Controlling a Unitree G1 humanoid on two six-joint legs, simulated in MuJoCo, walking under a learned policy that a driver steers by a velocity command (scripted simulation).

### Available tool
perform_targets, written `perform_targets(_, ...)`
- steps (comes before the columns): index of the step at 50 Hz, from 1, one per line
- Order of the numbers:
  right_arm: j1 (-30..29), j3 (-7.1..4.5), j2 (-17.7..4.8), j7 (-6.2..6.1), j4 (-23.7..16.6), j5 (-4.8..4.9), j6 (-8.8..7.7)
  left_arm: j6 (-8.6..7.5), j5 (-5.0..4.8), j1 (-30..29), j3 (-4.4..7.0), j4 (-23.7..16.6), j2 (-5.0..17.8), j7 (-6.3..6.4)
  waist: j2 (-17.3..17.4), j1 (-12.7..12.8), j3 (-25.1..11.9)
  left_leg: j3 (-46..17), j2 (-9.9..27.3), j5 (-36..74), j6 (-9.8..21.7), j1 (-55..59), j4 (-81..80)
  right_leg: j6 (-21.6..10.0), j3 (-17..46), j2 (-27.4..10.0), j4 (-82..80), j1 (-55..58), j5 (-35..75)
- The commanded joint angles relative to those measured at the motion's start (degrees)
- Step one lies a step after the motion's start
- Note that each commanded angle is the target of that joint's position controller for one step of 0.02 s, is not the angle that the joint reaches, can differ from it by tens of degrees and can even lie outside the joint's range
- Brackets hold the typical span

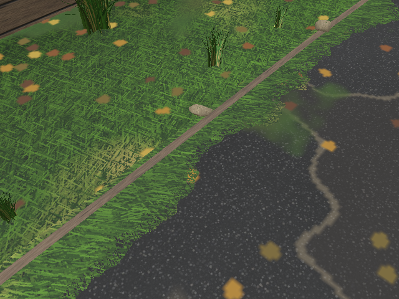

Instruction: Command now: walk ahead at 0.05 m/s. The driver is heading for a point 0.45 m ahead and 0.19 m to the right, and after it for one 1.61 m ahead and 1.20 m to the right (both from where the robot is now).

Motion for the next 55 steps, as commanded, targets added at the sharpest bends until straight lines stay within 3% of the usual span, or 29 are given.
perform_targets(1,3.0,-0.65,-4.9,-0.25,0.1,0.01,-0.66,-0.32,0.07,2.6,0.79,0.3,4.2,0.06,2.0,0.2,-0.1,-6.4,6.3,0.4,2.3,-5.7,-7.2,-1.4,6.0,-5.1,-2.7,4.8,-1.4)
perform_targets(3,4.7,-1.74,-7.5,-0.12,0.6,-0.07,-0.19,0.11,0.44,2.0,1.26,0.3,4.9,-0.24,4.8,-0.7,2.7,-9.1,6.5,-17.9,5.1,-7.5,-8.9,-1.9,2.9,-1.3,2.5,0.0,-15.9)
perform_targets(5,8.2,-2.80,-9.5,0.10,0.9,-0.06,0.03,0.08,1.07,-1.6,1.15,-1.1,3.9,-0.91,8.4,-3.0,8.1,-18.0,12.7,-31.3,9.3,-6.9,-15.0,-1.7,-0.8,1.2,10.9,-10.2,-18.0)
perform_targets(6,8.6,-3.21,-9.8,0.12,1.0,-0.11,-0.12,-0.26,1.49,-2.7,0.97,-1.9,3.1,-1.22,9.7,-3.4,10.4,-21.6,16.4,-31.9,11.4,-6.4,-17.4,-1.8,-1.5,0.1,15.5,-14.0,-15.4)
perform_targets(8,9.3,-3.56,-9.3,0.22,1.2,-0.82,-1.10,-1.37,1.46,-4.3,1.38,-3.3,4.0,-1.65,8.3,-3.6,11.1,-22.9,19.4,-24.2,13.4,-1.3,-18.3,-2.4,0.8,-2.8,22.0,-21.2,-15.7)
perform_targets(11,8.9,-3.95,-8.8,0.17,1.2,-0.98,-2.87,-2.82,0.86,-4.9,2.04,-4.3,4.7,-2.62,6.1,-2.7,8.5,-14.7,17.7,-11.1,11.5,4.8,-16.4,-2.6,1.2,-3.9,20.5,-22.1,-13.8)
perform_targets(15,7.2,-4.31,-9.4,0.39,0.7,-0.85,-4.12,-2.99,0.33,-3.4,2.39,-5.4,3.5,-3.35,6.7,-0.7,6.5,-5.8,16.4,-3.5,9.1,-0.5,-12.9,-3.6,-2.3,-2.0,13.0,-9.8,-9.3)
perform_targets(17,5.3,-4.31,-9.7,0.74,-0.2,-0.55,-4.32,-3.15,0.53,5.3,3.28,-2.5,3.9,-3.11,3.7,3.5,3.8,-0.2,13.4,5.5,7.1,-7.6,-2.5,-4.8,-5.0,2.4,8.1,4.8,-7.6)
perform_targets(18,4.8,-3.74,-8.4,0.98,-0.8,-0.99,-4.61,-3.59,0.87,13.4,4.54,0.0,6.5,-2.56,-1.4,6.8,0.2,4.4,10.4,12.1,5.3,-12.2,11.0,-6.5,0.0,0.9,4.9,14.3,-9.9)
perform_targets(19,3.0,-2.67,-4.7,1.71,-4.6,-0.55,-4.90,-3.94,1.21,22.1,6.35,1.3,13.4,-1.69,-16.9,9.1,-3.2,11.5,2.4,1.9,0.8,-26.5,33.8,-13.0,29.4,-15.2,-7.3,22.5,-22.1)
perform_targets(20,1.0,-3.17,-6.3,2.43,-6.0,-1.83,-5.28,-3.31,0.34,22.3,5.52,2.8,11.9,-2.10,-15.4,6.9,-2.8,3.1,-0.6,-14.1,1.3,-34.6,43.4,-16.1,46.2,-20.0,-15.2,22.0,-23.3)
perform_targets(21,-1.7,-3.32,-7.0,2.97,-7.3,-1.84,-5.38,-3.01,0.54,15.1,5.43,0.5,12.1,-2.16,-7.9,3.6,1.5,0.3,3.8,-10.5,2.4,-37.8,47.7,-16.0,39.9,-19.8,-12.7,17.6,-23.0)
perform_targets(22,-3.3,-3.22,-7.1,3.44,-7.6,-1.18,-5.91,-3.10,0.73,10.4,5.13,-1.5,10.3,-2.26,-2.0,2.4,2.8,-0.4,5.9,-4.4,2.6,-36.4,46.3,-14.8,34.2,-17.5,-12.2,12.8,-17.3)
perform_targets(23,-3.5,-3.32,-6.8,3.49,-7.7,-0.88,-6.12,-3.23,0.58,7.8,4.88,-2.7,9.7,-2.14,0.4,0.8,3.5,-0.5,7.2,-1.3,2.3,-33.7,42.9,-13.3,29.3,-15.2,-12.8,9.0,-11.4)
perform_targets(26,-3.1,-3.40,-6.6,3.44,-8.6,-1.96,-4.42,-4.15,-0.12,8.3,4.17,-2.7,7.8,-1.58,-2.0,-1.0,1.9,1.1,6.8,2.3,-0.3,-29.4,36.7,-12.2,21.2,-10.7,-13.0,6.7,4.5)
perform_targets(31,-14.9,-3.16,-6.1,3.51,-14.5,-1.47,-3.14,-4.25,-0.22,13.1,4.21,-2.1,8.0,-1.07,-2.5,1.4,3.7,2.8,5.5,9.1,-3.7,-34.0,24.9,-12.5,18.9,-8.9,-13.3,7.4,12.0)
perform_targets(36,-23.5,-2.47,-5.8,3.87,-19.6,-0.68,-3.37,-3.93,0.20,14.7,4.60,-2.6,8.7,-0.85,-3.7,3.9,3.6,3.2,3.0,14.8,-3.3,-30.4,14.0,-10.5,18.9,-7.8,-9.3,9.2,23.1)
perform_targets(39,-18.7,-2.77,-7.4,2.89,-19.6,-0.27,-4.10,-3.37,0.43,12.4,4.97,-3.6,9.6,-0.22,-4.6,1.5,1.1,2.4,0.3,13.5,-1.1,-19.3,8.3,-6.3,18.8,-6.3,-1.6,8.8,36.3)
perform_targets(40,-13.6,-3.33,-9.0,2.37,-18.1,-0.25,-4.41,-3.44,0.41,11.0,5.17,-4.3,10.2,-0.14,-4.8,-0.4,-1.4,2.2,-1.1,12.9,-0.2,-12.7,6.5,-4.8,19.2,-5.1,3.3,8.6,41.1)
perform_targets(41,-6.8,-3.87,-10.3,1.79,-16.4,-0.29,-5.04,-3.69,-0.10,9.2,5.42,-4.9,11.0,-0.38,-3.6,-3.8,-4.4,2.3,-0.7,17.6,0.8,-4.3,1.9,-3.3,18.3,-2.9,11.7,7.4,41.4)
perform_targets(42,0.7,-4.56,-13.0,1.09,-15.6,-1.48,-6.03,-4.19,-1.04,8.1,5.14,-6.5,9.5,-0.68,-1.2,-6.7,-10.0,-3.2,7.1,24.8,2.4,8.9,1.7,-2.0,17.9,0.1,23.9,0.3,28.8)
perform_targets(43,4.7,-5.02,-17.3,0.79,-16.1,-2.71,-6.07,-4.17,-1.45,12.8,4.14,-8.4,3.8,-0.13,11.5,-4.1,-18.5,-17.1,26.0,55.5,5.3,23.0,9.1,-1.5,11.0,6.3,41.0,-10.8,-22.5)
perform_targets(44,3.0,-5.83,-18.2,1.29,-17.1,-1.17,-4.76,-2.91,-2.63,19.9,5.02,-8.4,7.5,0.88,17.4,-1.5,-28.2,-32.9,32.7,54.4,13.5,24.4,5.7,-1.5,8.2,8.0,53.6,-15.7,-30.3)
perform_targets(45,-2.8,-4.70,-12.3,1.31,-19.4,-0.40,-3.93,-1.61,-0.76,17.8,5.51,-6.3,10.0,0.97,6.9,0.2,-21.4,-27.3,28.7,43.0,12.8,15.3,2.4,-1.2,8.6,3.3,55.1,-16.8,-23.3)
perform_targets(46,-6.5,-3.29,-7.8,1.07,-19.9,-0.17,-3.69,-1.03,0.17,12.2,5.55,-7.2,9.6,0.13,4.1,-0.2,-13.1,-18.4,24.1,38.3,11.2,7.2,0.2,-0.3,7.1,2.0,52.9,-17.5,-19.5)
perform_targets(47,-7.2,-2.72,-6.7,0.81,-19.6,-0.64,-3.49,-0.47,0.44,9.8,5.55,-8.0,8.4,-0.58,4.1,0.3,-9.5,-13.1,21.5,37.6,10.1,2.5,-1.8,0.6,6.7,0.6,51.2,-17.4,-17.8)
perform_targets(49,-6.1,-2.91,-7.9,0.34,-18.6,-0.55,-3.45,1.31,1.32,9.4,5.33,-8.5,6.7,-1.85,7.6,1.1,-6.4,-6.1,18.7,38.9,9.8,-4.2,-4.1,1.8,5.4,-0.3,48.9,-14.7,-16.2)
perform_targets(51,-5.3,-3.19,-8.8,0.58,-18.3,-0.71,-3.89,2.18,1.02,9.0,5.26,-9.4,6.3,-2.21,7.2,1.9,-7.4,-3.2,18.9,40.4,10.9,-5.6,-4.7,2.0,4.7,0.0,47.1,-14.0,-15.5)
perform_targets(55,-6.4,-3.72,-10.0,0.66,-18.9,-1.21,-3.10,3.59,1.16,3.0,4.53,-12.8,6.1,-3.12,8.4,1.9,-6.3,1.5,19.6,26.9,11.0,-8.9,-7.2,1.8,2.8,-2.2,36.7,-14.0,-11.4)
